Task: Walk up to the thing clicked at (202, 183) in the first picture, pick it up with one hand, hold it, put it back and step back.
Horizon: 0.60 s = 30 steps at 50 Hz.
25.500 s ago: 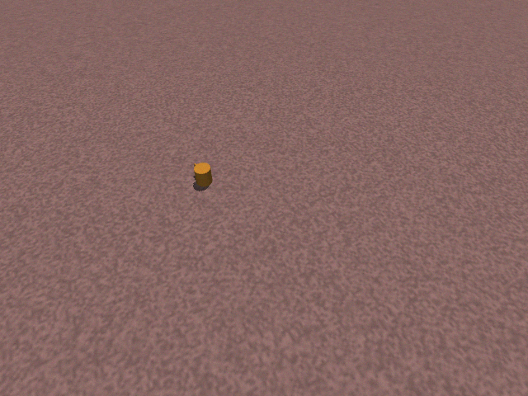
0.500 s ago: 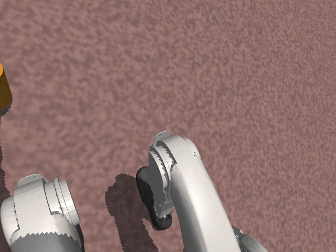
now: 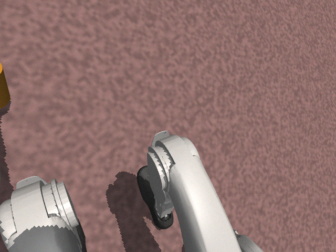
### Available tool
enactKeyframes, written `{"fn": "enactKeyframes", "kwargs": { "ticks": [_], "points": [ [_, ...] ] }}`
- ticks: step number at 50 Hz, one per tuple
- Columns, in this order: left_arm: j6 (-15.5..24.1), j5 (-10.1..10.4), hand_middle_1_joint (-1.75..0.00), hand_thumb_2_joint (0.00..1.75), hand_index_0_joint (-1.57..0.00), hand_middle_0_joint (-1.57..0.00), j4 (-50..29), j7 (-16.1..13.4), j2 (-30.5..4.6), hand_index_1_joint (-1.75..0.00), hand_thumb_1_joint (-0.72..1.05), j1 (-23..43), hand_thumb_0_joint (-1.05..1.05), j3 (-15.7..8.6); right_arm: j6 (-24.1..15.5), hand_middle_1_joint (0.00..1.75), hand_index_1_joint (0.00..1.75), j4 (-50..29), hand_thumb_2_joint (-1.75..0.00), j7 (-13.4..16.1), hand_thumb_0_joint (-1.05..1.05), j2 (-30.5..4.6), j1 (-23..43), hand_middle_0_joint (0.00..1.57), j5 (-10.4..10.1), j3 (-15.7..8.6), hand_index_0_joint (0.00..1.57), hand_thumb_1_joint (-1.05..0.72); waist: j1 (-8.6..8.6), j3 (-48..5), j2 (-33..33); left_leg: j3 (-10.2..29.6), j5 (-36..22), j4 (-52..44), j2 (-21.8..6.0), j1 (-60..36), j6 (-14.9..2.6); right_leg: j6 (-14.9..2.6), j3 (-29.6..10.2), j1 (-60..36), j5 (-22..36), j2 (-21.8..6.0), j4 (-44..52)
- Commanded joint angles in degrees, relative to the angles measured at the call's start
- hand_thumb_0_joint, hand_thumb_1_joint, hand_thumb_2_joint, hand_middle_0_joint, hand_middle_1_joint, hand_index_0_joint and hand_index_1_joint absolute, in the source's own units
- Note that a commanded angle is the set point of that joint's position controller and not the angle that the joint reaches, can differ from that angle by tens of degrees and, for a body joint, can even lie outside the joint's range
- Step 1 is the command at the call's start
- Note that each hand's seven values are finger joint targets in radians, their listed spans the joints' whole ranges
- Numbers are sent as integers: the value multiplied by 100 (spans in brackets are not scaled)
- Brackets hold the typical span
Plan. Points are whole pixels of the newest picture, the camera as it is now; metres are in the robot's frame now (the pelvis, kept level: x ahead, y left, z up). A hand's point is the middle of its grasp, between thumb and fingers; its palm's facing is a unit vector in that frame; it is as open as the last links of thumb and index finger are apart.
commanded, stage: close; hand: left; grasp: from above
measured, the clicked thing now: out of the picture +0.55 +0.26 -0.26
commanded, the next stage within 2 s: none
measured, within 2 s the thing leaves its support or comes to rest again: neither
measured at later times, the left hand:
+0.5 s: hand out of the picture +0.51 +0.26 -0.21, palm faces -0.40 -0.11 -0.91, open 12.7 cm
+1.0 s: hand out of the picture +0.51 +0.26 -0.21, palm faces -0.40 -0.11 -0.91, open 12.3 cm
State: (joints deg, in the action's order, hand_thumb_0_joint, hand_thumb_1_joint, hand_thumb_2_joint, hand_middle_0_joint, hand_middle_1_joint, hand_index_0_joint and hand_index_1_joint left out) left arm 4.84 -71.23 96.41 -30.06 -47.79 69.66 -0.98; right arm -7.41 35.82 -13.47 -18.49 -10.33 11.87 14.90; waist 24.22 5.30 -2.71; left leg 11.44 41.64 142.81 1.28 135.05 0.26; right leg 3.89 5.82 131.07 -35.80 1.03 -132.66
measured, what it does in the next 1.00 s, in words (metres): stands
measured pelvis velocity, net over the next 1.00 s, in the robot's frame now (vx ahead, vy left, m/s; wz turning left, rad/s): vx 0.00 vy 0.00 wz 0.00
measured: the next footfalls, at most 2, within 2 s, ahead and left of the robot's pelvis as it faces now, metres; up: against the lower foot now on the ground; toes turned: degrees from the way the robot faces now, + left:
none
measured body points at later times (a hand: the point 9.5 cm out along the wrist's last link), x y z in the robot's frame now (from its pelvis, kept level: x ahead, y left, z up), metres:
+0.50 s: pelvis +0.00 +0.00 +0.00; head +0.28 +0.10 +0.34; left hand +0.53 +0.26 -0.16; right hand +0.02 -0.26 -0.06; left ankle +0.06 +0.12 -0.28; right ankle +0.12 -0.13 -0.28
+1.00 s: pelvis +0.00 +0.00 +0.00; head +0.28 +0.10 +0.34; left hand +0.53 +0.26 -0.16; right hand +0.03 -0.25 -0.06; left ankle +0.06 +0.12 -0.28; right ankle +0.12 -0.13 -0.28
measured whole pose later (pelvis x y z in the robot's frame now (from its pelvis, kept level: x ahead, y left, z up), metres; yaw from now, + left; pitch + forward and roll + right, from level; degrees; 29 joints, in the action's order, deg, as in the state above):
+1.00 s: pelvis +0.00 +0.00 +0.00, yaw +0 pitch +33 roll -13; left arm 5.4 -70.9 95.9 -29.4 -48.6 70.8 0.9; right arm -7.3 35.7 -11.8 -18.9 -9.3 11.7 15.1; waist 23.9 6.0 -3.3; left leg 11.2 41.2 142.1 1.4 134.9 -0.2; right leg 4.3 5.7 130.5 -35.6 0.9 -131.8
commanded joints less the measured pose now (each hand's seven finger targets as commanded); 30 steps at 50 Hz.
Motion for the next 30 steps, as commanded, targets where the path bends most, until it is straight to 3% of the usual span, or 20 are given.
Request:
{"fn": "enactKeyframes", "kwargs": {
  "ticks": [1, 4, 9, 12, 16, 17, 20, 21, 23, 27, 30],
  "points": [
    [-26, -41, -126, 109, -13, -11, -119, 52, -719, -123, -37, 1111, 0, 58, 41, 30, 30, 59, -90, 110, 0, -1806, -1274, 20, -7, -521, 20, -91, 249, -3414, 2110, -466, -1186, -1591, -84, -2426, -141, -556, 707, -2242, 1153, 216, 1066],
    [36, -62, -128, 113, -14, -12, -115, 43, -946, -126, -37, 1107, 0, -22, 57, 30, 30, 72, -90, 148, 0, -1815, -1275, 20, -1, -514, 20, -91, 166, -3565, 2072, -540, -1165, -1583, -78, -2335, -162, -550, 677, -2476, 1120, 227, 1105],
    [92, -76, -129, 112, -15, -12, 20, 82, -820, -126, -36, 1094, 0, 96, 11, 30, 30, 6, -90, 193, 0, -1832, -1229, 20, 3, -502, 20, -91, 285, -3141, 1896, -532, -846, -1576, -73, -2158, -178, -542, 687, -2274, 851, 214, 1187],
    [140, -65, -130, 114, -15, -13, -268, 44, -979, -128, -35, 1213, 0, 111, 24, 30, 30, 85, -90, 234, 0, -1854, -1234, 20, 8, -580, 20, -91, 161, -3507, 2155, -563, -891, -1652, -84, -2318, -155, -537, 664, -2490, 930, 238, 1155],
    [115, -34, -131, 116, -16, -14, -107, 65, -797, -128, -34, 1089, 0, 201, 18, 30, 30, 135, -90, 246, 0, -1789, -1266, 20, 31, -528, 20, -91, 257, -3453, 1979, -546, -909, -1616, -92, -2230, -170, -519, 687, -2528, 966, 254, 1182],
    [126, -57, -131, 119, -17, -15, -346, 55, -886, -129, -32, 1172, 0, 146, 13, 30, 30, 118, -90, 264, 0, -1838, -1248, 20, 1, -552, 20, -91, 164, -3645, 2080, -541, -1082, -1582, -86, -2387, -156, -530, 678, -2523, 1103, 229, 1154],
    [96, -22, -133, 120, -17, -15, -536, 23, -792, -130, -32, 1286, 0, 222, 26, 30, 30, 43, -90, 277, 0, -1835, -1089, 20, 6, -596, 20, -91, 122, -3741, 2403, -490, -1246, -1692, -101, -2637, -96, -565, 697, -2462, 1243, 229, 1054],
    [24, -57, -132, 116, -17, -14, -66, 16, -660, -129, -32, 979, 0, 243, 42, 30, 30, 228, -90, 277, 0, -1813, -1253, 20, 26, -589, 20, -91, 205, -3562, 2200, -490, -1248, -1654, -94, -2548, -109, -553, 707, -2439, 1267, 230, 1088],
    [13, -3, -132, 114, -17, -14, -18, 54, -523, -128, -31, 894, 0, 320, 39, 30, 30, 179, -90, 235, 0, -1743, -1219, 20, 15, -514, 20, -91, 282, -3337, 2005, -515, -1249, -1621, -89, -2350, -133, -533, 702, -2452, 1272, 236, 1094],
    [5, 29, -136, 118, -18, -14, -302, 20, -794, -133, -30, 1201, 0, 211, 70, 30, 30, 226, -90, 262, 0, -1811, -1255, 20, 34, -552, 20, -91, 189, -3582, 2242, -541, -1316, -1624, -85, -2487, -138, -544, 659, -2548, 1316, 226, 1158],
    [-48, 11, -137, 120, -17, -14, -227, 48, -624, -134, -30, 1017, 0, 238, 59, 30, 30, 158, -91, 250, 0, -1847, -1184, 20, 18, -584, 20, -91, 185, -3285, 2277, -482, -1226, -1710, -95, -2495, -96, -580, 699, -2237, 1182, 213, 1082]
  ]
}}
